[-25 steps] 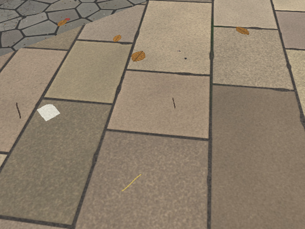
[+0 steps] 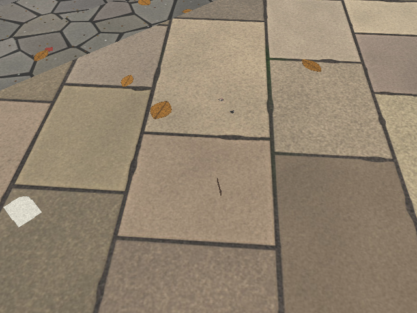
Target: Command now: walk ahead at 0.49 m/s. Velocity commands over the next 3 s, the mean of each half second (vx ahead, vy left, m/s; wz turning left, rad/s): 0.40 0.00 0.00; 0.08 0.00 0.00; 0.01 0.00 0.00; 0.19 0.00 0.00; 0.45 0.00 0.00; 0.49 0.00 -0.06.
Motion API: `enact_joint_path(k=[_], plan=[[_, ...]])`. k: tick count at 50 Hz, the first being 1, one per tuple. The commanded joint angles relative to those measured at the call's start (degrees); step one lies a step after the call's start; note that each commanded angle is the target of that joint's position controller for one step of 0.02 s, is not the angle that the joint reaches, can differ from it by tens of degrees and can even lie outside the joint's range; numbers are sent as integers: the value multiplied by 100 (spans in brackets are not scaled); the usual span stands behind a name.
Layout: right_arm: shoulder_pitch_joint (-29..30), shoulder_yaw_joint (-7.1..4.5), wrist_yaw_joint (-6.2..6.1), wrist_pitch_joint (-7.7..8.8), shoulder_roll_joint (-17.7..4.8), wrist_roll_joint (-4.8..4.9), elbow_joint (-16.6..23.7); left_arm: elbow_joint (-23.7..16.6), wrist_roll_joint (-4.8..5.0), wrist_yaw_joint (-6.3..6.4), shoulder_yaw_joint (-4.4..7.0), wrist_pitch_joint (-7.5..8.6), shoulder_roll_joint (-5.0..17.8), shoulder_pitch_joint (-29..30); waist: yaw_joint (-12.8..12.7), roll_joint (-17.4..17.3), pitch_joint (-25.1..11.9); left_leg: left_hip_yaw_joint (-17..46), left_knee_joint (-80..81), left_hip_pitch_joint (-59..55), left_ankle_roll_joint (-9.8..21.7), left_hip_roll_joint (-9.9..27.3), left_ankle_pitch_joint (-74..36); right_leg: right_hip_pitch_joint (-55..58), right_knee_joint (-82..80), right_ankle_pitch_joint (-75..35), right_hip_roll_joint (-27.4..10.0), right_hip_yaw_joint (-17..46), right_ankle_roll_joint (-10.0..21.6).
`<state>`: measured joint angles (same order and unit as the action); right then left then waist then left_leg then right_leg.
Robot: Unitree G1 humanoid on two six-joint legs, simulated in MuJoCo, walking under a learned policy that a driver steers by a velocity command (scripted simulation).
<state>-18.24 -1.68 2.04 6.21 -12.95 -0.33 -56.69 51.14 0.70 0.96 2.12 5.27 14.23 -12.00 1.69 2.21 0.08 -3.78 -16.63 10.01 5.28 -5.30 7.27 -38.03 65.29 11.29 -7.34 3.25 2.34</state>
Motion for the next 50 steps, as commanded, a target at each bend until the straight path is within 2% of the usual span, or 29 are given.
enact_joint_path(k=[1,5,8,10,12,13,14,15,16,17,18,19,20,21,23,25,27,30,32,34,35,36,37,38,39,40,42,44,50], plan=[[231,-117,-112,104,-752,6,311,-241,-73,39,78,-18,264,-200,-269,-439,320,1178,1182,626,977,1591,-399,-113,-797,-922,-238,6,-155],[-235,-144,-201,28,-912,98,215,-487,-18,-35,39,50,166,735,69,-435,314,918,1089,95,727,1514,-486,53,-2464,-1755,19,-210,-200],[-547,-164,-207,-34,-968,147,89,-650,41,-133,13,67,186,1239,263,-488,420,941,906,-424,696,1683,-333,79,-3053,-1611,139,-269,-205],[-655,-180,-217,-93,-971,153,25,-772,57,-212,15,101,245,1437,278,-514,475,1021,681,-837,647,1871,-341,37,-3335,-1245,185,-244,-96],[-604,-215,-230,-154,-1039,157,16,-807,58,-270,54,153,371,1309,129,-589,395,1101,368,-1091,557,2008,-632,362,-3572,-776,279,-293,65],[-493,-226,-233,-186,-1080,153,38,-748,53,-279,107,176,476,1004,-77,-653,233,1048,18,-1104,482,1974,-1289,856,-3686,-608,417,-415,161],[-385,-190,-236,-228,-995,118,68,-532,13,-261,232,196,684,282,-457,-597,-158,801,-932,-1034,316,1650,-2445,1803,-3873,-678,631,-558,306],[-386,-97,-247,-233,-784,28,180,-275,-70,-228,376,220,1106,-781,-831,-316,-1013,480,-2447,-299,66,1262,-2285,3435,-3637,-1619,121,-70,611],[-999,104,-219,-128,-149,-7,241,-161,-218,-205,513,169,1719,-1438,-732,1077,-1855,48,-4839,2087,-457,275,43,5763,-3764,-2452,-1363,2162,1559],[-1168,79,-185,18,-344,42,83,-118,-177,-222,395,132,1298,-1584,-750,1224,-2425,1005,-5847,2630,-500,55,2704,5956,-4312,-3249,-1771,3404,1881],[-812,-60,-178,60,-831,189,153,-208,-121,-230,271,127,951,-1073,-617,797,-1696,1211,-6202,2905,-430,367,2532,5212,-4239,-3682,-1574,2457,1594],[-415,-71,-205,39,-849,208,249,-347,-91,-233,190,118,727,-471,-429,383,-1193,986,-5973,2867,-434,692,2131,4423,-4285,-4064,-1285,1551,1365],[-170,-97,-258,-28,-780,148,290,-389,-69,-254,139,111,571,-65,-267,41,-795,812,-5527,2717,-475,906,1808,3726,-4494,-4054,-993,1033,1189],[-149,-135,-303,-127,-735,111,297,-382,-82,-262,93,117,426,136,-89,99,-603,757,-5131,2385,-486,1064,1568,3203,-4719,-3953,-764,685,1043],[-416,-91,-321,-283,-373,63,204,-236,-208,-267,66,136,377,129,114,189,-588,662,-4650,1706,-556,1028,1108,2598,-4922,-4450,-557,256,1067],[-310,-81,-355,-331,-296,41,262,-131,-247,-204,79,136,493,171,204,271,-572,624,-3883,1543,-614,995,772,2461,-4967,-4823,-457,-59,1105],[42,-60,-374,-362,-283,14,346,-74,-208,-124,89,77,589,232,142,313,-618,573,-3037,1325,-630,972,360,2448,-4954,-4699,-362,-279,1028],[431,-84,-379,-448,-383,30,401,108,-167,-66,106,-22,702,21,-33,327,-633,552,-2376,1076,-645,919,3,2541,-4998,-3887,-429,-196,1014],[601,-112,-385,-493,-448,29,419,206,-149,-56,91,-81,653,-3,-80,315,-484,581,-2047,970,-593,920,94,2511,-5008,-3026,-493,-30,1026],[606,-140,-390,-488,-457,-10,380,261,-69,-44,65,-134,564,107,23,232,-366,499,-1331,611,-462,864,-105,2431,-4825,-2060,-406,53,908],[586,-166,-398,-480,-520,-58,341,327,-18,-43,42,-149,477,-24,35,89,-328,523,-827,318,-370,873,-592,2400,-4677,-1411,-197,60,702],[513,-213,-419,-476,-710,-92,308,376,-66,-38,14,-148,375,-230,-58,-172,-383,787,-751,-72,-276,1150,-1482,2287,-4457,-697,48,7,470],[603,-270,-453,-500,-996,-48,322,469,-160,-49,29,-135,338,-701,-436,-703,-407,984,-949,-427,-93,1399,-2002,1953,-4307,167,490,-216,267],[746,-254,-448,-528,-832,28,261,556,-166,-19,1,-174,171,-932,-556,-1128,-369,1052,-895,-223,96,1412,-1258,1985,-4384,541,701,-441,118],[877,-218,-413,-537,-552,72,260,540,-158,20,2,-238,242,-641,-394,-983,-133,1034,-754,195,26,1242,-533,2173,-4369,517,733,-534,26],[955,-193,-397,-526,-453,42,248,513,-130,58,20,-306,297,-444,-340,-847,-24,972,-711,357,-82,1141,-343,2211,-4346,443,706,-535,7],[961,-203,-383,-469,-480,12,190,549,-136,95,35,-393,329,-396,-302,-710,-40,857,-806,290,-170,1033,-623,2276,-4313,216,648,-485,15],[883,-214,-393,-437,-492,39,88,594,-132,89,36,-400,310,-400,-266,-623,-174,799,-940,112,-159,995,-1019,2398,-4276,-84,595,-446,15],[914,-222,-415,-485,-488,62,-84,772,-98,86,39,-420,213,-440,-215,-353,-229,727,-1100,-69,-107,935,-1369,2532,-4162,-465,563,-462,-33]])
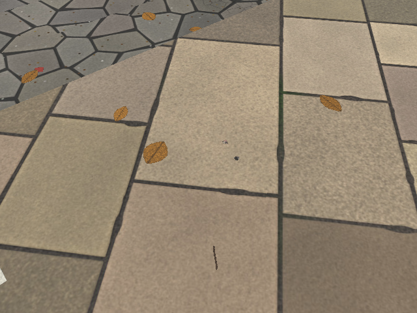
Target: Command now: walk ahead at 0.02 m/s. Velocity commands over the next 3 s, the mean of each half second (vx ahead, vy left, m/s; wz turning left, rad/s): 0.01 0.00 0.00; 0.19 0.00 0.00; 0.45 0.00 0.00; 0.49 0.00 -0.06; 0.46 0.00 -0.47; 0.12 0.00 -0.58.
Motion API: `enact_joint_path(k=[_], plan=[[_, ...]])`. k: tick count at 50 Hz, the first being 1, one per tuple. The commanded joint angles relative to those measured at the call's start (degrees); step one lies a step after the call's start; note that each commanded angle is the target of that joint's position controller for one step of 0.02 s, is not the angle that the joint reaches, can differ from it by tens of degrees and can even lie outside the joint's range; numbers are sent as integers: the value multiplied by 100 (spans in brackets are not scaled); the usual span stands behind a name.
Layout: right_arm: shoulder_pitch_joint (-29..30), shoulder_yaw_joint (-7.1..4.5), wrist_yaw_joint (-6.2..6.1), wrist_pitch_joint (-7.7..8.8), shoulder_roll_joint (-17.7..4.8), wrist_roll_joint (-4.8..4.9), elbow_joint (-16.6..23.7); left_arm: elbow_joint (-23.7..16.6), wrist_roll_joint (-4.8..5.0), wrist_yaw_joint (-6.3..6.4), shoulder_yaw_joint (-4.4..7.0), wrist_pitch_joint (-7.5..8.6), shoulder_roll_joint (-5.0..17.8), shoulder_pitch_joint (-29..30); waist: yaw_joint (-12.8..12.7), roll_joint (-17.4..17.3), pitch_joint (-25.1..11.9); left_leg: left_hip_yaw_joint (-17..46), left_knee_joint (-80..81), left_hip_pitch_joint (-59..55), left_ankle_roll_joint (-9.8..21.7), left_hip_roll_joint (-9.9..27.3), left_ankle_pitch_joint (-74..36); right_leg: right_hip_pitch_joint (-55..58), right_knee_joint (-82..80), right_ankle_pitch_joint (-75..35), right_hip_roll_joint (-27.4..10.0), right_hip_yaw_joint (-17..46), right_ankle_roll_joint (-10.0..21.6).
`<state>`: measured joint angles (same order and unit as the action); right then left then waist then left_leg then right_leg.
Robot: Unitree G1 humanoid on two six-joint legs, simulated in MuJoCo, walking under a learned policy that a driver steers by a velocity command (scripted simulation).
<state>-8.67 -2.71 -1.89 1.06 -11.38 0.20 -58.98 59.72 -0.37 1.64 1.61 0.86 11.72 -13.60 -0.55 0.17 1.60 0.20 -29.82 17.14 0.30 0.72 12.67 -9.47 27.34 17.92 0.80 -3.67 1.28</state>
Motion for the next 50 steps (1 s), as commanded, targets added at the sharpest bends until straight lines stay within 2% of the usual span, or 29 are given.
enact_joint_path(k=[1,15,31,32,33,34,35,36,37,38,39,41,43,44,45,46,47,48,49,50], plan=[[-29,-119,-23,17,-639,11,124,-54,9,22,88,10,448,-302,10,-116,-355,318,219,-774,390,320,-1873,-317,-366,-1116,-254,227,66],[45,-110,-43,-107,-510,-2,-141,249,3,81,58,-2,331,-521,35,-40,15,220,401,-710,291,173,-1160,-457,-528,-613,-305,251,29],[-116,-58,-65,-116,-433,-7,-372,391,5,84,27,40,184,-755,55,-10,173,203,561,-617,228,126,-636,-587,-724,-177,-318,281,61],[-224,-44,-67,-121,-382,-9,-435,455,13,89,29,33,165,-890,47,34,52,111,529,-648,232,38,-14,-541,-790,407,-294,270,100],[-263,-67,-74,-124,-438,22,-452,459,55,104,79,15,298,-946,23,141,151,-50,335,-448,249,-124,897,-594,-840,1207,-311,357,216],[-250,-91,-78,-105,-486,49,-427,398,93,124,138,8,476,-930,-14,320,315,-201,68,-63,278,-256,1723,-644,-971,2070,-484,635,403],[-58,-93,-67,-51,-482,52,-326,364,130,134,180,33,589,-1080,-134,476,510,-270,-312,438,298,-284,1971,-603,-1275,2770,-846,1142,641],[152,-64,-24,41,-339,76,-202,365,163,132,256,87,803,-1232,-217,859,651,-458,-996,883,284,-297,1508,-416,-1720,3170,-1462,1953,951],[282,-49,30,130,-284,88,-118,332,173,128,330,151,963,-1184,-240,1000,860,-308,-1623,1229,331,-25,1129,-402,-1991,3078,-2019,2606,1242],[366,-77,76,194,-361,115,-62,290,124,120,329,218,888,-1170,-244,883,950,-124,-2147,1723,383,184,1336,-181,-2080,2732,-2253,2861,1369],[361,-86,110,249,-368,157,-19,251,108,96,317,288,809,-1112,-189,798,997,42,-2379,2101,430,365,1513,78,-2019,2330,-2291,2865,1355],[376,-102,163,354,-413,208,25,144,186,35,304,348,715,-946,-117,563,860,-6,-1616,1978,468,460,1433,366,-1840,1489,-1948,2216,1051],[207,-111,198,409,-308,196,-60,101,209,-12,330,323,845,-828,26,587,642,-494,-704,762,400,157,951,-159,-1588,981,-1488,1446,869],[-185,-129,218,405,-262,190,-229,90,228,-32,338,293,884,-781,207,568,521,-764,-321,-101,338,-73,468,-637,-1317,941,-1297,1150,822],[-701,-190,218,374,-325,188,-445,81,223,-47,330,276,871,-822,375,512,345,-904,-204,-914,282,-302,199,-1042,-991,762,-1134,1001,781],[-1297,-265,202,346,-441,184,-613,30,212,-51,305,296,839,-692,665,383,155,-770,-68,-1609,329,-309,195,-1375,-356,107,-965,793,659],[-2085,-390,159,367,-880,146,-726,-125,169,-76,216,330,542,-385,1002,-697,-51,823,745,-2290,694,755,777,-2073,1687,-380,-470,131,289],[-2692,-451,205,434,-1479,89,-744,-381,170,-63,98,450,22,-383,988,-2042,-497,3710,1892,-3064,1599,2105,1381,-3434,3609,1228,247,95,77],[-2301,-294,231,544,-1118,4,-720,-463,308,-79,157,545,274,-201,743,-1274,-287,4264,2033,-2698,1782,2383,2128,-3966,4701,1259,-95,854,223],[-1718,-182,256,616,-813,19,-522,-565,381,-127,177,602,437,2,533,-821,118,3600,1987,-2336,1555,2202,2171,-4311,4935,656,-399,934,407]])
Over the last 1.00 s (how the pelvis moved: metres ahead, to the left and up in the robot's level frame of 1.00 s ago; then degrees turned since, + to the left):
0.33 -0.06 -0.01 1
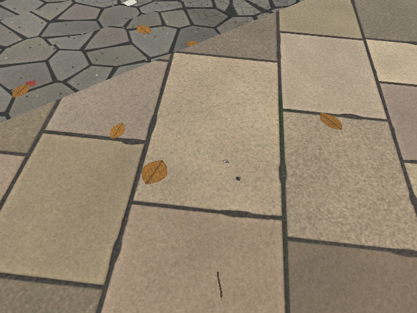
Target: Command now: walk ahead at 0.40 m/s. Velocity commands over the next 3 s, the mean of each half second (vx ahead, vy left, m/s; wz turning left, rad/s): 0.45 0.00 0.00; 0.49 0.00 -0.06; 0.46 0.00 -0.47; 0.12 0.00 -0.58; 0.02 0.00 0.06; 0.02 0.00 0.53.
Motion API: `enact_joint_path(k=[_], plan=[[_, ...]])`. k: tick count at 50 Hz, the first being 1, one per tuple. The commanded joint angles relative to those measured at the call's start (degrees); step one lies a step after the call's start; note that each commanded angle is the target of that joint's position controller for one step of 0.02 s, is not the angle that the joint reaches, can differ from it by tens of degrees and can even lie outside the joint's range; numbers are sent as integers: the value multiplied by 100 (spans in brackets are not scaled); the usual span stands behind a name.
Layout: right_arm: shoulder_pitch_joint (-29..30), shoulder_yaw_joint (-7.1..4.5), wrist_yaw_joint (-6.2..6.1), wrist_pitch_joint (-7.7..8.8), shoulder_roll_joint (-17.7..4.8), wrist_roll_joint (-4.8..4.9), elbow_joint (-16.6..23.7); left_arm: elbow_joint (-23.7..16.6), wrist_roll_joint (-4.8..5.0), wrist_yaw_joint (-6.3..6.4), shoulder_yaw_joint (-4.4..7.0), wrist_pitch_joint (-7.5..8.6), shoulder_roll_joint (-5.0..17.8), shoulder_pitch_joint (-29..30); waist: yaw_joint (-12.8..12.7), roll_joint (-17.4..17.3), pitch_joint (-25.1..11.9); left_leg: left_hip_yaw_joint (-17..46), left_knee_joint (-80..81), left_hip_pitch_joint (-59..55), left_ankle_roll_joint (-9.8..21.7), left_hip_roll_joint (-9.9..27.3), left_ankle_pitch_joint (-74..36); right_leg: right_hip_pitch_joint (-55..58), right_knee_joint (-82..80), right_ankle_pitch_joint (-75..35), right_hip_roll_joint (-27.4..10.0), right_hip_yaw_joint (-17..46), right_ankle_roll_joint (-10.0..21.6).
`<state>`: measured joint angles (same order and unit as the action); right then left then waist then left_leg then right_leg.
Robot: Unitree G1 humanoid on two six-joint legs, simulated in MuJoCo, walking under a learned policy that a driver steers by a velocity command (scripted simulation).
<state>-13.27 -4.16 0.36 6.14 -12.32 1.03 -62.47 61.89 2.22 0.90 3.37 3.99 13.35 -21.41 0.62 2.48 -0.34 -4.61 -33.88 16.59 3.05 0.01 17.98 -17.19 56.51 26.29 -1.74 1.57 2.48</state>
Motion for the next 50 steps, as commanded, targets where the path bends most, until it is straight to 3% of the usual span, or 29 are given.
enact_joint_path(k=[1,3,5,8,11,14,17,19,20,21,22,23,24,25,26,27,28,30,32,36,40,44,46,47,48,49,50], plan=[[-789,46,72,130,-565,-68,-19,-751,84,-58,31,304,354,786,221,-731,456,3274,2427,-1936,1040,1973,1091,-3422,1858,-808,-388,299,348],[-502,140,105,99,-405,-95,95,-693,-51,-43,129,263,471,739,-5,-643,509,2118,2549,-1362,704,1488,-203,-2799,1121,-1480,-638,208,312],[-864,173,47,56,-395,-122,14,-681,-64,-76,136,169,348,790,0,-692,486,1535,2606,-1281,663,1266,-1182,-2589,720,-1750,-623,4,177],[-1149,161,-72,21,-605,-142,8,-965,-114,-91,98,107,211,1498,86,-544,607,1214,2693,-1352,757,1263,-2024,-2888,-174,-2219,-594,-104,-27],[-1248,152,-137,-13,-671,-129,93,-1230,-92,-156,21,124,117,2278,249,-608,716,888,2851,-1209,700,1135,-2032,-2558,-1396,-2867,-417,-284,-89],[-1544,120,-151,-35,-696,-68,43,-1395,-58,-250,-26,142,145,2798,373,-620,857,735,2877,-1479,704,1219,-1984,-2391,-2044,-3074,-279,-396,-39],[-1647,71,-162,-96,-723,-30,1,-1578,-38,-366,-50,197,206,3116,331,-652,925,652,2600,-2069,660,1441,-2449,-2381,-2457,-2825,-223,-372,151],[-1501,15,-166,-138,-860,-42,57,-1584,-42,-408,21,234,403,2867,65,-810,625,564,2077,-2355,556,1514,-3883,-1747,-2601,-2446,-6,-498,328],[-1423,-19,-167,-168,-952,-55,88,-1496,-49,-396,108,239,585,2446,-187,-977,270,512,1543,-2440,496,1501,-5016,-1088,-2550,-2258,205,-635,433],[-1295,-14,-162,-215,-944,-77,129,-1217,-40,-365,249,231,833,1481,-684,-1036,-281,328,464,-2232,369,1298,-5763,123,-2593,-2251,421,-764,596],[-1173,41,-142,-217,-853,-114,252,-926,-67,-308,375,203,1138,368,-1143,-919,-981,240,-1057,-1050,185,1071,-4899,1971,-2383,-2279,-109,-152,870],[-1887,254,-45,-104,-81,-96,349,-748,-228,-274,502,175,1718,-490,-842,578,-2132,220,-3623,1347,-222,11,-1668,4370,-2780,-1066,-1806,2757,1869],[-1749,258,8,95,-123,24,251,-692,-226,-272,352,156,1319,-462,-855,891,-2571,1217,-4651,2033,-129,-343,1242,4445,-3924,-671,-2172,4408,1939],[-1080,118,19,197,-597,185,505,-758,-153,-279,250,182,994,155,-750,765,-1539,1218,-4965,2608,1,51,1042,3646,-4028,-714,-1913,3506,1559],[-617,96,-26,231,-731,213,659,-910,-140,-282,156,208,720,770,-558,267,-889,1007,-4754,2542,69,393,505,2568,-4141,-1252,-1724,2563,1346],[-423,42,-90,196,-732,135,683,-942,-196,-320,83,248,503,1156,-324,-144,-474,897,-4362,2239,78,631,101,1591,-4321,-1787,-1500,1903,1211],[-565,-3,-132,100,-639,63,662,-923,-257,-349,33,290,348,1329,-69,-48,-314,935,-4011,1797,104,834,-144,947,-4486,-1997,-1270,1415,1087],[-817,11,-160,-71,-359,44,630,-803,-266,-355,21,297,340,1245,119,134,-138,890,-3615,1449,93,934,-230,354,-4789,-2008,-1079,999,1116],[-516,-11,-179,-143,-404,10,782,-708,-267,-271,50,303,552,1034,153,125,116,817,-3150,1724,-24,998,-534,142,-5021,-2155,-1052,754,1198],[444,-37,-141,-120,-488,-76,1116,-619,-240,-102,82,256,749,558,-65,4,301,744,-1678,2400,-218,991,-1803,563,-5118,-2432,-1001,484,1101],[1287,36,-40,-77,-385,-18,1327,-526,-156,-55,100,219,844,123,-343,30,417,458,-368,2113,-244,683,-2479,880,-5093,-2425,-895,144,923],[1859,68,95,-24,-460,25,1585,-357,-99,-41,141,116,868,-269,-476,32,602,532,254,2196,-150,567,-2048,1605,-4692,-2454,-1206,307,884],[1692,22,141,39,-625,35,1611,-372,-85,-21,188,56,957,-202,-291,130,509,550,505,1807,-59,461,-1630,1802,-4375,-2712,-1339,497,799],[1397,-32,142,73,-750,36,1554,-410,-86,-17,211,28,1023,-88,-96,218,348,459,579,1316,-5,332,-1437,1796,-4069,-3240,-1328,534,741],[726,-145,120,99,-946,23,1367,-463,-94,-19,193,3,984,50,276,199,-37,313,698,385,99,153,-1352,1679,-3320,-4072,-1093,392,615],[-379,-294,68,121,-1311,-33,1087,-565,-149,-31,106,4,756,112,709,24,-838,619,441,-1286,338,498,-1466,940,-1930,-3915,-729,142,419],[-1218,-443,20,96,-1934,-161,953,-711,-211,-58,-54,74,145,-415,633,-1212,-1860,2696,539,-3633,997,2024,-1075,-1127,360,-1805,92,-301,11]])
Over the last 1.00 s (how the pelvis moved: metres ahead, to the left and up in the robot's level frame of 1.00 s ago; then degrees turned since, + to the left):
0.07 0.05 -0.01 0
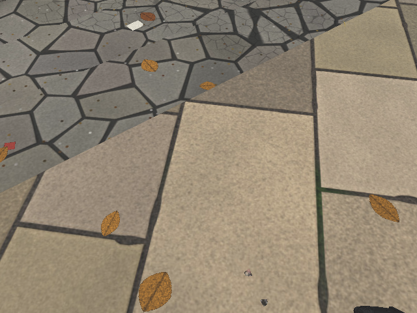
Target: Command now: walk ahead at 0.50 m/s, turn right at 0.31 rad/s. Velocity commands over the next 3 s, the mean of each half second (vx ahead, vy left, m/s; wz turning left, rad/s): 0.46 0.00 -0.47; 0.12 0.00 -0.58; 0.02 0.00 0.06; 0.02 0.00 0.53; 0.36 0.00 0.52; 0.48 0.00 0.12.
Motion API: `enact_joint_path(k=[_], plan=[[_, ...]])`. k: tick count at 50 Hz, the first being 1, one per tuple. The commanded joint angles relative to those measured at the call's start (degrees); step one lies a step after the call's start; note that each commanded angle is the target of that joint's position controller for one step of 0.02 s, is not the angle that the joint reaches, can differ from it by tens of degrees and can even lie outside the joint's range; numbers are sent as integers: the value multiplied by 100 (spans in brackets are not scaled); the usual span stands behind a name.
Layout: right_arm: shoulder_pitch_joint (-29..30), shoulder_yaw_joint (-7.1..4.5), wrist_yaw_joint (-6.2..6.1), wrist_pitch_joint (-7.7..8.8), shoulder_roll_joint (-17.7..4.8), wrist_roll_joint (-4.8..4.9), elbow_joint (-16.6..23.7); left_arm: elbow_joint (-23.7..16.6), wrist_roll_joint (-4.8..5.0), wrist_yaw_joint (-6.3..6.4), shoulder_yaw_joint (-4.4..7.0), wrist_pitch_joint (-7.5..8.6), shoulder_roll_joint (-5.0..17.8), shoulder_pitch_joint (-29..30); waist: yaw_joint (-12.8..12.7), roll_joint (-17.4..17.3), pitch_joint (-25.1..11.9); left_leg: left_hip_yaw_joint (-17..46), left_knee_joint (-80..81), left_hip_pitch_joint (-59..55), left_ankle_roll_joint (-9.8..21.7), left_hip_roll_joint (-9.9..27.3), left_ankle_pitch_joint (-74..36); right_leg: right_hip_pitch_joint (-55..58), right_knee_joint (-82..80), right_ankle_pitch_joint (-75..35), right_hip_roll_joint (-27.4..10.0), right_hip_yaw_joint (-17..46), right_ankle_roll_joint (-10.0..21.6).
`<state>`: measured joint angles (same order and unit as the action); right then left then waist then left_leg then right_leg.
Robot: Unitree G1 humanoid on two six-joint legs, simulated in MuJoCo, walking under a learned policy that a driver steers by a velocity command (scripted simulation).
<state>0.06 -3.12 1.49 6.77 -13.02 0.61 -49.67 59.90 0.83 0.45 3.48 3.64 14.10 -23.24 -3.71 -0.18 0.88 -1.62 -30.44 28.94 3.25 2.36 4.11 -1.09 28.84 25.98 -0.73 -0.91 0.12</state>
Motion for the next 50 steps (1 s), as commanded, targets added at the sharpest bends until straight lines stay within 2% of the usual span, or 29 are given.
enact_joint_path(k=[1,2,3,4,6,8,10,15,18,19,21,23,24,25,26,27,28,29,30,31,32,33,35,37,41,43,45,48,50], plan=[[-2699,-458,-64,3,-1595,-113,-387,-457,75,-34,-104,227,3,-395,1038,-1770,-2590,4318,1186,-5344,1396,2353,1090,-3765,4329,725,364,615,187],[-2262,-319,-69,16,-1132,-74,-303,-512,230,-28,64,276,614,41,1016,-1165,-1767,3627,1283,-4681,1088,2144,1428,-4271,4859,472,9,916,273],[-1768,-233,-83,16,-861,-59,-184,-634,238,-5,87,275,681,443,893,-825,-1141,2731,1362,-3848,837,1975,1260,-4367,4838,-58,-312,731,341],[-1345,-167,-68,25,-661,-74,-151,-656,185,33,115,230,615,629,713,-478,-700,2082,1603,-2989,704,1740,930,-4101,4531,-535,-533,672,340],[-1037,-118,-58,45,-455,-152,-203,-633,138,41,175,53,404,471,391,-679,-315,1168,1981,-2090,536,1403,547,-3514,4071,-1038,-781,707,362],[-1099,-155,-95,66,-533,-160,-285,-688,145,27,179,-77,220,467,294,-563,-140,624,2176,-1868,589,1336,33,-3524,3922,-1290,-810,664,350],[-1207,-201,-162,74,-672,-180,-338,-830,103,25,207,-138,230,718,285,-389,-10,261,2260,-1929,640,1353,-380,-3859,3618,-1717,-805,732,297],[-1412,-242,-299,6,-840,-164,-367,-1163,37,-121,181,-107,172,1516,442,-274,231,-531,2374,-2230,539,1257,-639,-4037,2065,-2865,-690,452,209],[-1754,-282,-344,-65,-948,-103,-432,-1439,19,-239,109,-100,89,2167,683,-158,458,-805,2322,-2690,516,1390,-736,-4158,1419,-2924,-638,124,272],[-1756,-289,-357,-113,-968,-92,-428,-1534,11,-280,98,-96,82,2324,698,-137,571,-936,2147,-2833,482,1402,-1176,-4183,1198,-2834,-590,22,301],[-1732,-322,-387,-232,-1083,-38,-393,-1708,-20,-360,107,-98,120,2437,652,-261,515,-1144,1636,-3045,388,1437,-2467,-3888,931,-2460,-383,-308,369],[-1593,-375,-435,-331,-1274,53,-293,-1764,-23,-406,212,-103,361,2042,374,-531,94,-1223,792,-3200,244,1420,-4248,-3114,878,-1944,19,-617,528],[-1474,-397,-449,-374,-1348,88,-234,-1675,11,-417,311,-94,569,1503,82,-603,-209,-1225,44,-3192,149,1356,-4697,-2490,708,-1831,243,-689,656],[-1319,-388,-438,-391,-1350,124,-163,-1485,21,-370,472,-74,890,709,-344,-482,-625,-1282,-1062,-2898,-70,1133,-4265,-1383,84,-2460,455,-650,842],[-1451,-334,-409,-335,-1183,-2,-59,-1408,-22,-215,636,-97,1394,269,-477,182,-1034,-1277,-2733,-1660,-470,781,-2038,79,-49,-4315,-123,303,1128],[-1992,-130,-311,-214,-412,-353,109,-1536,-137,-120,646,-136,1913,556,319,1543,-1587,-783,-4794,388,-823,-257,3717,1706,591,-7496,-1512,2498,1992],[-2111,-124,-224,-76,-696,-94,169,-1765,-193,-193,564,-114,1750,363,58,915,-2938,546,-5540,733,-783,-409,3881,2135,-68,-6474,-2162,3876,2706],[-1402,-185,-227,-48,-887,129,329,-1845,-154,-220,492,-99,1427,580,-84,389,-2347,686,-5469,1055,-650,-196,3292,1636,-353,-5794,-1845,3237,2413],[-1141,-180,-282,-76,-866,98,388,-1879,-7,-203,430,-87,1165,1000,86,86,-1528,599,-4993,1273,-596,7,2693,783,-520,-5042,-1522,2616,2080],[-1112,-215,-367,-161,-924,-24,312,-1965,35,-174,367,-95,965,1346,270,-98,-1082,609,-4629,1051,-614,198,2347,-69,-708,-4648,-1306,2290,1872],[-1181,-268,-413,-266,-1021,-81,342,-2030,-14,-147,342,-117,884,1544,458,-37,-919,654,-4348,667,-601,282,2164,-748,-849,-4474,-1174,2104,1800],[-1234,-294,-430,-362,-1036,-101,383,-2072,-87,-134,340,-129,901,1599,560,67,-872,649,-4145,387,-593,276,2082,-1158,-949,-4405,-1088,2029,1760],[-1271,-268,-467,-449,-866,-137,460,-2092,-128,-89,375,-119,1032,1540,621,230,-918,588,-3701,244,-645,172,1896,-1453,-941,-4780,-930,1813,1735],[-1128,-245,-503,-489,-809,-164,551,-2117,-85,-12,404,-158,1135,1433,574,315,-1013,612,-3246,386,-726,77,1636,-1392,-885,-4691,-848,1795,1657],[-679,-222,-505,-565,-821,-132,750,-2247,-6,131,388,-344,1140,1436,415,538,-980,745,-2367,544,-840,-49,1117,-1332,-907,-2848,-655,2080,1371],[-481,-212,-483,-558,-818,-109,842,-2302,-16,167,382,-405,1139,1452,337,662,-846,794,-1921,481,-851,-136,1021,-1377,-926,-2081,-576,2281,1278],[-374,-203,-455,-509,-827,-91,911,-2342,-37,181,383,-446,1144,1424,271,789,-759,825,-1530,360,-840,-222,1082,-1333,-855,-1903,-566,2484,1261],[-403,-207,-386,-402,-869,-59,972,-2424,-42,169,373,-499,1129,1383,242,921,-801,821,-954,-3,-761,-369,1370,-1104,-542,-2612,-602,2804,1246],[-653,-225,-319,-338,-889,-35,950,-2522,2,170,351,-541,1103,1489,408,961,-843,754,-112,-547,-639,-420,1163,-1028,-273,-3171,-515,2957,1123]])
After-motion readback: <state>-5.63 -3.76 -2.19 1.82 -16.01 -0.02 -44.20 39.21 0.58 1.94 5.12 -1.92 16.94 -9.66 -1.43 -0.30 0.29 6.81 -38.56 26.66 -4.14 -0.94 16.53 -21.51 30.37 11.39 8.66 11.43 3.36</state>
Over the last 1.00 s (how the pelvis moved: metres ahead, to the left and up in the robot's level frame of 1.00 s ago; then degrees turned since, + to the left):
0.56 0.01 -0.01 -2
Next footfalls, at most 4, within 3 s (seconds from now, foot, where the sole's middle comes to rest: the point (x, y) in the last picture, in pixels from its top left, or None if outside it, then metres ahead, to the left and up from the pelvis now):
0.52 right None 0.41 -0.16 -0.76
1.04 left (222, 288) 0.54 0.01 -0.76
1.38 right None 0.35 -0.17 -0.76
1.74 left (204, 300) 0.50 0.06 -0.76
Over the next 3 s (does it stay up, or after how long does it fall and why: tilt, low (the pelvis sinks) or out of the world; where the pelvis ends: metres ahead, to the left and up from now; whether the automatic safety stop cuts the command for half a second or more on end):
stays up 0.81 0.06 0.02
